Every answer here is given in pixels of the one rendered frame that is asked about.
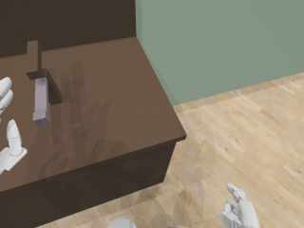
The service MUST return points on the counter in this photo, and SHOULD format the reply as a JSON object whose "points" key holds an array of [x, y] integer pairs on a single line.
{"points": [[112, 128]]}

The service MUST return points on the robot left thigh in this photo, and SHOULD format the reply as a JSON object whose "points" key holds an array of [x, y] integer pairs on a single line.
{"points": [[122, 223]]}

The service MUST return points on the tap lever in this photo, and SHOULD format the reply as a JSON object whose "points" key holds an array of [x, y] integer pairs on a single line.
{"points": [[41, 108]]}

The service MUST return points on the robot right hand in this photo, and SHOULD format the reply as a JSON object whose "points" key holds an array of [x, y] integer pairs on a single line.
{"points": [[244, 214]]}

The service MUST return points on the robot left hand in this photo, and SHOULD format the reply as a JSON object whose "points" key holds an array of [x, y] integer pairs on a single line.
{"points": [[12, 155]]}

